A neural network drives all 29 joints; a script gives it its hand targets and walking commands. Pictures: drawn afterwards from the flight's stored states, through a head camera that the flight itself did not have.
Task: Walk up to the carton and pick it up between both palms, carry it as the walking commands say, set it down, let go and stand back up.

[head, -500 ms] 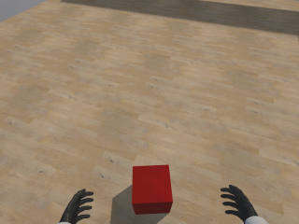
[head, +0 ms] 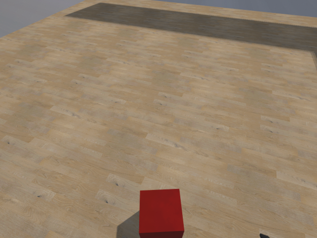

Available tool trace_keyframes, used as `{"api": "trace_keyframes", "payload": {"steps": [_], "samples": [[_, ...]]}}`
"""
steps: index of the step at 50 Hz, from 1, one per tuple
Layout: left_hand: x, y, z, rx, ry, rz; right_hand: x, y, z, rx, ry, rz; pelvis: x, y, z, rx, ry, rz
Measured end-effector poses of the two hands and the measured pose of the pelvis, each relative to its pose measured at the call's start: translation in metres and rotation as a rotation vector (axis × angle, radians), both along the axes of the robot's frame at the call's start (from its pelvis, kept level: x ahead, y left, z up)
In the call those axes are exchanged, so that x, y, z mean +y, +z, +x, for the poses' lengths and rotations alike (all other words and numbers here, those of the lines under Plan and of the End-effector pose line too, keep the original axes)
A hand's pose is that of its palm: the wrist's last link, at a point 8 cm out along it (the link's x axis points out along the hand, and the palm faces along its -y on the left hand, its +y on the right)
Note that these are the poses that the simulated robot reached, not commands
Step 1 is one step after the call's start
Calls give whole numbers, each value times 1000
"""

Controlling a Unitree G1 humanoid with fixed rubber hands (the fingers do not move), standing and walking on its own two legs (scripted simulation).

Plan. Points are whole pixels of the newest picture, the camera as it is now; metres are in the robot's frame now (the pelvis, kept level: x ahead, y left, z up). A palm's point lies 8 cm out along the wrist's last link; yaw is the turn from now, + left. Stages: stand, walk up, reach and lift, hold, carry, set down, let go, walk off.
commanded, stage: stand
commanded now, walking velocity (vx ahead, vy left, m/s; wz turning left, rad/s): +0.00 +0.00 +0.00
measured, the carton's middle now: (160, 217) +0.38 +0.01 -0.64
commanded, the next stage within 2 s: none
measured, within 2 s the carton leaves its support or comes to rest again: neither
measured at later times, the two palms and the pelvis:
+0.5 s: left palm out of the picture +0.05 +0.26 -0.13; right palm out of the picture +0.04 -0.26 -0.13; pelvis +0.02 +0.00 -0.01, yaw +0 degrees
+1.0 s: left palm out of the picture -0.03 +0.23 -0.14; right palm out of the picture -0.04 -0.23 -0.14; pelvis +0.00 +0.00 +0.00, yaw +0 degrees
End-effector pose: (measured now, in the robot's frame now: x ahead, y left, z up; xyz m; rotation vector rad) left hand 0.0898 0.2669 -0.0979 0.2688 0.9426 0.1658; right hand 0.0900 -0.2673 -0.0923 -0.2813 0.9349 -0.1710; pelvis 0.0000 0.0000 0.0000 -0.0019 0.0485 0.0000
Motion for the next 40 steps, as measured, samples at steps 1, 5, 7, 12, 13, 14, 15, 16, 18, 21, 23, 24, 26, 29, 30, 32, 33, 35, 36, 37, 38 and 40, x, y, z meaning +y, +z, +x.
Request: {"api": "trace_keyframes", "payload": {"steps": [1,5,7,12,13,14,15,16,18,21,23,24,26,29,30,32,33,35,36,37,38,40], "samples": [[0,-2,0,10,3,0,0,-2,-1,10,-4,0,0,-1,3,3,0,0],[0,-9,0,42,12,-4,0,-9,-4,48,-19,3,1,-3,11,12,-1,0],[0,-12,0,56,17,-6,2,-13,-5,65,-25,6,1,-4,15,14,-2,1],[-1,-18,-3,97,29,-9,4,-20,-11,110,-41,12,2,-6,21,13,-2,1],[-1,-19,-5,106,32,-10,5,-21,-13,121,-44,13,2,-6,21,13,-2,1],[-1,-20,-7,116,35,-10,5,-23,-15,131,-47,14,2,-6,22,11,-3,2],[-1,-22,-9,127,37,-10,5,-24,-17,142,-50,14,2,-6,22,10,-3,2],[-1,-23,-11,137,40,-10,6,-25,-20,154,-53,15,2,-6,23,8,-3,2],[-1,-25,-16,159,46,-10,6,-28,-25,177,-59,16,2,-6,23,5,-3,2],[-2,-27,-25,194,54,-11,7,-31,-35,214,-67,19,3,-6,22,-2,-3,2],[-2,-29,-31,218,59,-12,8,-33,-43,240,-73,21,3,-6,22,-7,-4,1],[-3,-30,-35,230,61,-14,9,-34,-47,253,-76,22,3,-5,21,-10,-4,1],[-4,-31,-42,255,66,-17,10,-35,-55,279,-81,26,3,-5,20,-15,-4,1],[-7,-34,-54,291,73,-24,13,-38,-67,316,-88,32,3,-4,19,-23,-5,1],[-8,-35,-58,304,75,-26,14,-38,-71,328,-90,35,3,-3,18,-26,-5,1],[-10,-36,-66,327,79,-32,16,-39,-78,351,-95,40,3,-3,16,-32,-5,0],[-12,-37,-70,339,81,-35,17,-40,-82,362,-97,42,3,-2,16,-34,-5,0],[-14,-38,-78,362,84,-41,19,-41,-90,383,-100,47,3,-2,14,-39,-5,0],[-15,-38,-81,372,85,-44,20,-41,-93,393,-102,50,3,-1,13,-42,-5,0],[-17,-39,-85,383,87,-47,22,-42,-96,402,-104,53,3,-1,12,-44,-5,0],[-18,-39,-89,393,88,-49,23,-42,-100,411,-105,55,3,-1,12,-46,-5,0],[-21,-40,-96,412,90,-55,25,-43,-106,428,-108,61,3,0,10,-51,-5,0]]}}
